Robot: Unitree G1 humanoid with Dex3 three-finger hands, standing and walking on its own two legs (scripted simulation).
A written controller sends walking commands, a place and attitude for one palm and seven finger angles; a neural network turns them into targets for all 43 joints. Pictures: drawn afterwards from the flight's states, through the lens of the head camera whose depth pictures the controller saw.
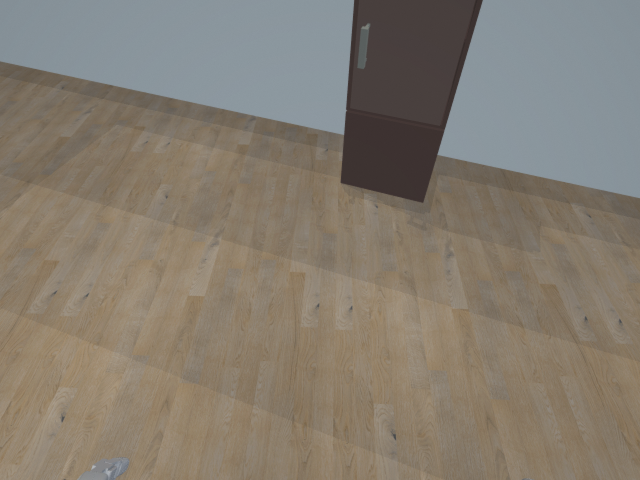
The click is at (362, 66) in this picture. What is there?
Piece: cupboard door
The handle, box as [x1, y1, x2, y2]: [357, 23, 369, 68]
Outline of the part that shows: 368,23 361,28 357,66 360,68 364,67 366,60 365,54 369,27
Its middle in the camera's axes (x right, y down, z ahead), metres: +0.15 -0.69 +1.38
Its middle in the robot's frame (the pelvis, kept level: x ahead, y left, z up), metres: +1.49 -0.08 -0.08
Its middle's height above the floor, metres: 0.69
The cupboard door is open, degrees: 0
